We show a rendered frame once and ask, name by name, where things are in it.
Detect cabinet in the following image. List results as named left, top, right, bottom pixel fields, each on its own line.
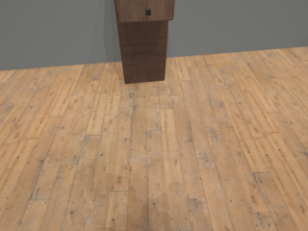
left=114, top=0, right=168, bottom=85

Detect drawer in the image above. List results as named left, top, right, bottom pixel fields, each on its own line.
left=117, top=0, right=175, bottom=23

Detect handle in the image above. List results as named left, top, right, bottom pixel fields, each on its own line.
left=145, top=8, right=151, bottom=16

